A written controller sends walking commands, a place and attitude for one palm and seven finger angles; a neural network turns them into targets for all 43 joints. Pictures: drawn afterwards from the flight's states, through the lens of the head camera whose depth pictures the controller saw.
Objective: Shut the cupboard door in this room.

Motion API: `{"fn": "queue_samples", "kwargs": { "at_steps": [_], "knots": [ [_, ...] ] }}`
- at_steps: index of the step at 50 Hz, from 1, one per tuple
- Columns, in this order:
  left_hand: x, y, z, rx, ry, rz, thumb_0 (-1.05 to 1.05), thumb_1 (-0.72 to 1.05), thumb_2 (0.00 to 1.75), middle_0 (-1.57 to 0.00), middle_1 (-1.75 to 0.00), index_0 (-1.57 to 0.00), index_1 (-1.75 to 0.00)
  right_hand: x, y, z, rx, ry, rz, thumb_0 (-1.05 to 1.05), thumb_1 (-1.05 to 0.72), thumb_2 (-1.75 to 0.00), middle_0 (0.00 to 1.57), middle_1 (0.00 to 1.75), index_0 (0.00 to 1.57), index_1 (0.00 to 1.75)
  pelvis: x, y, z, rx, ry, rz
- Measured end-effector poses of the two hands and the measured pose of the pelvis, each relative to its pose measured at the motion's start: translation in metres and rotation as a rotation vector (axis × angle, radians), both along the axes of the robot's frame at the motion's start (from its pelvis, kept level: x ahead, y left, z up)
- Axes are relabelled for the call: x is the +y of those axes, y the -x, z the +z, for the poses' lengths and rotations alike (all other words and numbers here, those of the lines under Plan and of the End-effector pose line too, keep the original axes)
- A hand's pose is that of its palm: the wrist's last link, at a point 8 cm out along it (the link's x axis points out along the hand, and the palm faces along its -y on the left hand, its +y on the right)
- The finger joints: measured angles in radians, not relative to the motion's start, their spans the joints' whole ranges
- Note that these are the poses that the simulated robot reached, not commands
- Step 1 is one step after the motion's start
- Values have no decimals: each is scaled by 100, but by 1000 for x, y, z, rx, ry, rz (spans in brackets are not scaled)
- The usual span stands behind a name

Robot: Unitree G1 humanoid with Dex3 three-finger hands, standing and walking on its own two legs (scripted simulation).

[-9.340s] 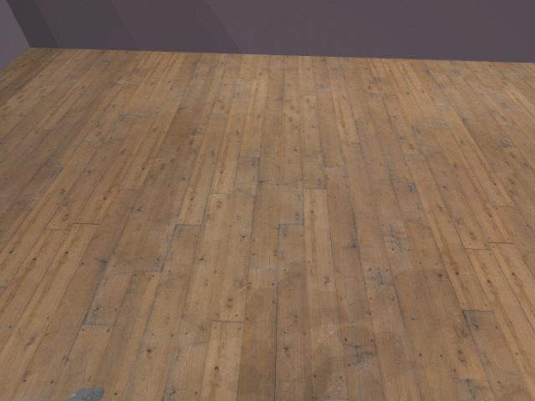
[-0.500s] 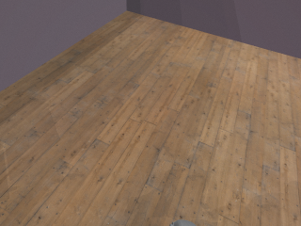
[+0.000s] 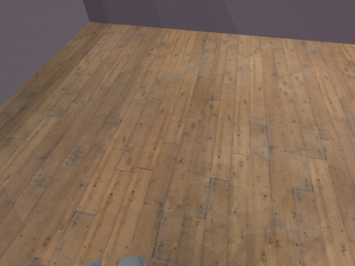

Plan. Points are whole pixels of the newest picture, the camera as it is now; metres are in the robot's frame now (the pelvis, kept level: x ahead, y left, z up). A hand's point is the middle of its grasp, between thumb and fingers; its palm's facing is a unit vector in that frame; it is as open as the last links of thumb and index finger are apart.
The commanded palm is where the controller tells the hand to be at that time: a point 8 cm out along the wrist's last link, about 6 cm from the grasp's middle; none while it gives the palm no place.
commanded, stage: walk around to get in front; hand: left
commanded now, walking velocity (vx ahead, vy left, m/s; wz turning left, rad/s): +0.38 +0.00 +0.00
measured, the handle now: out of the picture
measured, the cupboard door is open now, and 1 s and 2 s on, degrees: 56 56 56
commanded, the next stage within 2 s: walk to a spot facing it in 0.72 s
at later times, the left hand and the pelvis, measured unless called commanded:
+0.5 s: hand (92, 259) +0.17 +0.24 -0.18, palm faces +0.05 -0.99 -0.14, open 7.4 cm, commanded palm none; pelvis +0.21 +0.07 +0.00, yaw -2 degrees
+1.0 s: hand (141, 143) +0.54 +0.15 -0.16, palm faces -0.07 -0.98 -0.21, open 7.3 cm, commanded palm none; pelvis +0.42 -0.01 +0.00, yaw -4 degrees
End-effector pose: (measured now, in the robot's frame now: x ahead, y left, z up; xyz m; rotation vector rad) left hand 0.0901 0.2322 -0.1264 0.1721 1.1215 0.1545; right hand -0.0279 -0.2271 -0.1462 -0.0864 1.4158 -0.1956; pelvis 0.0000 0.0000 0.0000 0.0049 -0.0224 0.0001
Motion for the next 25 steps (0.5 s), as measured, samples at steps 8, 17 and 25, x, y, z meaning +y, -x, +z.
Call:
{"fn": "queue_samples", "kwargs": {
  "at_steps": [8, 17, 25],
  "knots": [
    [21, 11, 1, 139, -18, 63, -1, 93, 90, -20, -30, -20, -30, 0, -166, 21, -262, 11, 102, 0, -91, -90, 20, 30, 20, 30, 6, -63, 8, 8, 25, -3],
    [31, 18, -25, 352, 74, 167, 0, 91, 90, -20, -30, -20, -30, 41, -304, 27, -335, 39, 226, 0, -91, -90, 20, 30, 20, 30, 41, -148, -4, 11, 39, 16],
    [56, -78, -23, 369, 88, 85, 1, 91, 90, -20, -30, -19, -30, 61, -303, 24, -249, 64, 100, -1, -92, -90, 20, 30, 20, 30, 65, -212, 3, -3, 19, -30]
  ]
}}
